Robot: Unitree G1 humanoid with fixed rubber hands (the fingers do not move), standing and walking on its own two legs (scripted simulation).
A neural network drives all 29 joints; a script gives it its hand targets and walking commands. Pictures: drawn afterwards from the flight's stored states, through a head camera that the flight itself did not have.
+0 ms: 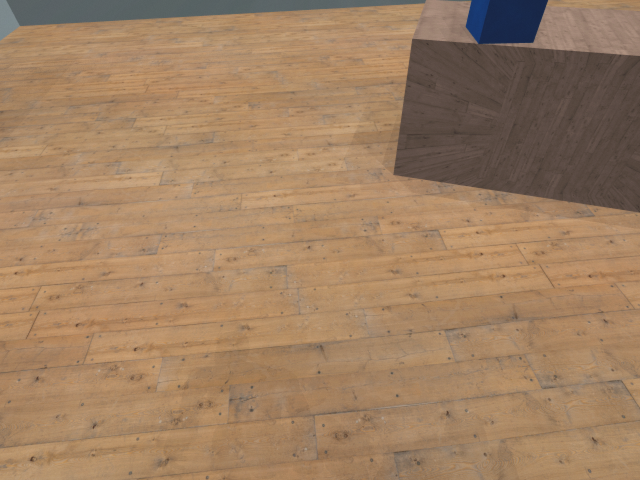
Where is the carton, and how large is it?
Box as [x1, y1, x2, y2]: [466, 0, 547, 43]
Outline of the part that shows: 466,27 478,43 532,42 547,0 472,0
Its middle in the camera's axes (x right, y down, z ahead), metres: +0.72 -0.92 +1.48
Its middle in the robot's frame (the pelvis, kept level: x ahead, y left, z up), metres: +1.75 -0.66 +0.04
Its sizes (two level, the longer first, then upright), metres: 0.210 0.200 0.250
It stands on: a pedestal, 0.68 m high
